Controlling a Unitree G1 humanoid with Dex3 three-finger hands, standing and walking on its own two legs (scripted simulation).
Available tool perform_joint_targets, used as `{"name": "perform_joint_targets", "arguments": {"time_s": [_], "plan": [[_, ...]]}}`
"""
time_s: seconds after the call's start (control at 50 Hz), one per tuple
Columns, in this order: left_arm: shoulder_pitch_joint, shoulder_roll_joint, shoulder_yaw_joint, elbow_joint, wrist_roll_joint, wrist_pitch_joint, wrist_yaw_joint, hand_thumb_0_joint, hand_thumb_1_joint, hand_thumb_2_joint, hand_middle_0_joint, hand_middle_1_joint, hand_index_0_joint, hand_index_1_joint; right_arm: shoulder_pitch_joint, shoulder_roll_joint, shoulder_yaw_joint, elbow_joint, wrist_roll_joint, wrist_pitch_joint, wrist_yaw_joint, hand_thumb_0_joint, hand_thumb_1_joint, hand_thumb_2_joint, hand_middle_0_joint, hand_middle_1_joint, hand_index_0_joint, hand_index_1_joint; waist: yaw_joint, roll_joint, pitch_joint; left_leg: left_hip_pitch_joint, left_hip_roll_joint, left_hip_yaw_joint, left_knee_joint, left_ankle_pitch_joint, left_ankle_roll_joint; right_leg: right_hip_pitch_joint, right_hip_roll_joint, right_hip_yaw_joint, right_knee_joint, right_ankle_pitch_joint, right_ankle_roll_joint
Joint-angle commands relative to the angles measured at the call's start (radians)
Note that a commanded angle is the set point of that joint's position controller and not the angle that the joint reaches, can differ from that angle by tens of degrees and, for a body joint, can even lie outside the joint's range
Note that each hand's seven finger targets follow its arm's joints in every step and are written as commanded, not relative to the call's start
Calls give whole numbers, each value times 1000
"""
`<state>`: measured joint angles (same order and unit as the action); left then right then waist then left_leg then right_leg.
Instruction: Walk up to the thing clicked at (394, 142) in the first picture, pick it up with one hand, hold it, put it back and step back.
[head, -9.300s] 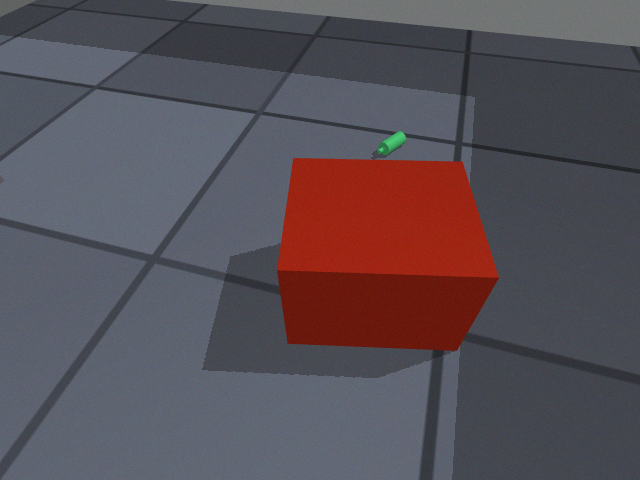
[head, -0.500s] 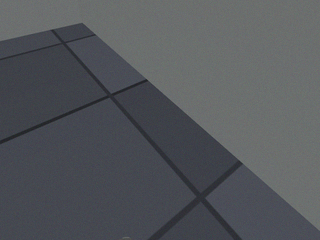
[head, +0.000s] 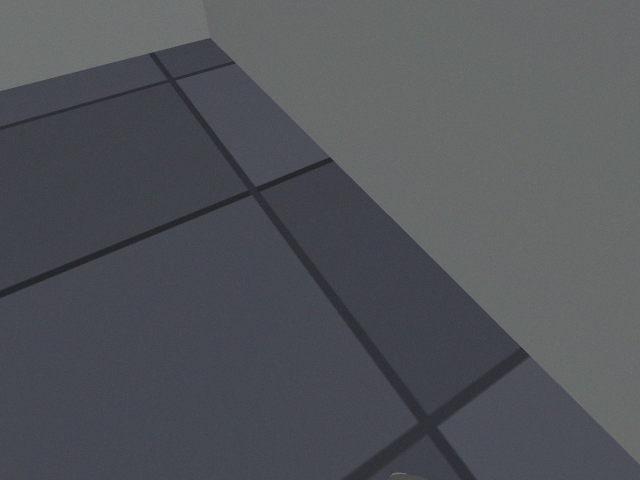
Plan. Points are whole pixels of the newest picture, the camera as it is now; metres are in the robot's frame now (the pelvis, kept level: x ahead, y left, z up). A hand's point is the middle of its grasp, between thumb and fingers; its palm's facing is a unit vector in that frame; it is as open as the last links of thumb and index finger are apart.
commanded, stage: walk up
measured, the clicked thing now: out of the picture +0.43 +1.50 -0.72
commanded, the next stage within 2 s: stand in 1.16 s
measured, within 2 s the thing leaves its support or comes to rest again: neither
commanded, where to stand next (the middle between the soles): +0.13 -0.02 m, yaw +5 degrees
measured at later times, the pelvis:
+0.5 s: pelvis +0.01 -0.02 +0.01, yaw +6 degrees
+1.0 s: pelvis +0.03 -0.02 +0.02, yaw +8 degrees
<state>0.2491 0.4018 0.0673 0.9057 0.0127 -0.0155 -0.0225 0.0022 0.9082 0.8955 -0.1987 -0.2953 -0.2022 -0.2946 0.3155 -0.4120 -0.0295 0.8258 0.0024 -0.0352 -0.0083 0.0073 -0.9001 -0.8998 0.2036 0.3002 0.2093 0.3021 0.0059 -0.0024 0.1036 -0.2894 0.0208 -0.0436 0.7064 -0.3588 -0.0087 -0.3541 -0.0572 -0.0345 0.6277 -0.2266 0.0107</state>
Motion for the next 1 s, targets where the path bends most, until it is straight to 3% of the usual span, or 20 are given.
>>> {"name": "perform_joint_targets", "arguments": {"time_s": [0.0, 0.02, 0.06, 0.08, 0.18, 0.22, 0.24, 0.26, 0.28, 0.3, 0.32, 0.36, 0.4, 0.42, 0.46, 0.5, 0.56, 0.62, 0.68, 0.98], "plan": [[-28, 287, 59, -85, 13, -31, 16, 0, 900, 900, -200, -300, -200, -300, 66, -157, -45, -44, 3, 1, -29, 0, -900, -900, 200, 300, 200, 300, 14, -196, -98, -192, -41, -3, 203, -228, 42, 141, -363, 435, -359, -146, -227], [-50, 291, 58, -86, 13, -25, 15, 0, 900, 900, -200, -300, -200, -300, 49, -186, -54, -21, -3, -1, -31, 0, -900, -900, 200, 300, 200, 300, 19, -211, -84, -169, -16, -8, 215, -227, 43, 96, -371, 462, -345, -142, -252], [-46, 239, 40, -73, 16, -24, 15, 0, 900, 900, -200, -300, -200, -300, 17, -194, -59, 9, 1, -2, -21, 0, -900, -900, 200, 300, 200, 300, 20, -206, -67, -131, -18, -17, 189, -185, 41, 70, -266, 308, -323, -97, -198], [-61, 240, 40, -65, 19, -25, 16, 0, 900, 900, -200, -300, -200, -300, 27, -184, -58, 24, 3, -1, -16, 0, -900, -900, 200, 300, 200, 300, 12, -240, -84, -130, -19, 1, 182, -155, 40, 89, -248, 265, -315, -101, -189], [-96, 234, 40, -58, 18, -12, 12, 0, 900, 900, -200, -300, -200, -300, 20, -166, -49, 83, -12, -4, 2, 0, -900, -900, 200, 300, 200, 300, 18, -216, -107, -27, -41, 78, -42, -69, 29, 72, -204, 174, -288, -243, -168], [-127, 214, 27, -55, 7, 0, 8, 0, 900, 900, -200, -300, -200, -300, 36, -162, -52, 113, -21, -15, -2, 0, -900, -900, 200, 300, 200, 300, -13, -159, -112, 102, -40, 88, -220, 49, 37, -10, -194, 122, -213, -273, -146], [-115, 185, 15, -48, 1, 2, 7, 0, 900, 900, -200, -300, -200, -300, 32, -177, -57, 118, -27, -21, -6, 0, -900, -900, 200, 300, 200, 300, -18, -103, -111, 149, -23, 37, -258, 74, 49, -55, -175, 101, -175, -276, -113], [-103, 143, 2, -47, -5, 3, 7, 0, 900, 900, -200, -300, -200, -300, 13, -213, -64, 114, -38, -26, -9, 0, -900, -900, 200, 300, 200, 300, -15, 22, -118, 164, 83, -158, -351, -24, 83, -109, -132, 55, -66, -265, -73], [-93, 117, -5, -34, -18, 9, 5, 0, 900, 900, -200, -300, -200, -300, -77, -269, -67, 87, -37, -30, -8, 0, -900, -900, 200, 300, 200, 300, 12, 144, -61, 81, 226, -399, -453, -249, 150, -163, -23, -12, 23, -235, -19], [-122, 180, 16, -8, -8, 11, 11, 0, 900, 900, -200, -300, -200, -300, -122, -290, -69, 86, -23, -25, -5, 0, -900, -900, 200, 300, 200, 300, 1, 125, 11, -105, 279, -412, -482, -340, 209, -50, -24, 17, 103, -247, -23], [-112, 185, 18, 4, -8, 4, 8, 0, 900, 900, -200, -300, -200, -300, -166, -263, -60, 85, -21, -22, -5, 0, -900, -900, 200, 300, 200, 300, 29, 92, 32, -180, 245, -336, -452, -292, 201, 51, -28, 27, 68, -204, -32], [-85, 155, 8, 26, -13, -11, 6, 0, 900, 900, -200, -300, -200, -300, -196, -194, -28, 92, -20, -26, -3, 0, -900, -900, 200, 300, 200, 300, 48, 106, 1, -97, 132, -149, -359, 21, 110, 101, -22, 18, -125, -59, -42], [-48, 179, 9, 55, -11, -24, 15, 0, 900, 900, -200, -300, -200, -300, -186, -177, -25, 100, -9, -30, 2, 0, -900, -900, 200, 300, 200, 300, 49, 119, -83, -49, 96, -94, -264, 235, 67, 208, -56, 44, -173, 145, -55], [-67, 187, 6, 65, -10, -27, 18, 0, 900, 900, -200, -300, -200, -300, -159, -163, -22, 113, -5, -27, 2, 0, -900, -900, 200, 300, 200, 300, 30, 82, -127, -38, 73, -75, -245, 207, 55, 229, -82, 83, -195, 127, -68], [-135, 213, 1, 57, -4, -26, 14, 0, 900, 900, -200, -300, -200, -300, -122, -168, -27, 140, -9, -17, 1, 0, -900, -900, 200, 300, 200, 300, -6, 47, -103, -8, 44, -61, -280, 6, 57, 154, -119, 138, -241, -92, -87], [-154, 193, -9, 58, -8, -20, 9, 0, 900, 900, -200, -300, -200, -300, -142, -188, -31, 159, -16, -16, 2, 0, -900, -900, 200, 300, 200, 300, -3, 53, -83, 31, 63, -92, -317, -23, 65, 107, -94, 112, -251, -165, -75], [-140, 187, -13, 96, -7, -25, 10, 0, 900, 900, -200, -300, -200, -300, -176, -178, -23, 164, -10, -17, 5, 0, -900, -900, 200, 300, 200, 300, 12, 9, -63, 4, 77, -101, -320, 53, 74, 144, -77, 90, -269, -88, -59], [-161, 196, -12, 103, -9, -34, 12, 0, 900, 900, -200, -300, -200, -300, -153, -171, -17, 183, -7, -19, 1, 0, -900, -900, 200, 300, 200, 300, -4, -31, -114, 59, 59, -60, -286, 212, 57, 192, -111, 107, -276, 70, -68], [-161, 184, -15, 119, -10, -32, 16, 0, 900, 900, -200, -300, -200, -300, -182, -181, -21, 193, -6, -18, -1, 0, -900, -900, 200, 300, 200, 300, 0, -17, -144, 98, 74, -69, -292, 293, 60, 212, -100, 68, -257, 164, -61], [-218, 167, -14, 152, -8, -19, 18, 0, 900, 900, -200, -300, -200, -300, -234, -171, -15, 233, -12, -10, -3, 0, -900, -900, 200, 300, 200, 300, 6, 18, -124, 86, 85, -76, -383, 295, 47, 279, -90, 40, -280, 135, -39]]}}
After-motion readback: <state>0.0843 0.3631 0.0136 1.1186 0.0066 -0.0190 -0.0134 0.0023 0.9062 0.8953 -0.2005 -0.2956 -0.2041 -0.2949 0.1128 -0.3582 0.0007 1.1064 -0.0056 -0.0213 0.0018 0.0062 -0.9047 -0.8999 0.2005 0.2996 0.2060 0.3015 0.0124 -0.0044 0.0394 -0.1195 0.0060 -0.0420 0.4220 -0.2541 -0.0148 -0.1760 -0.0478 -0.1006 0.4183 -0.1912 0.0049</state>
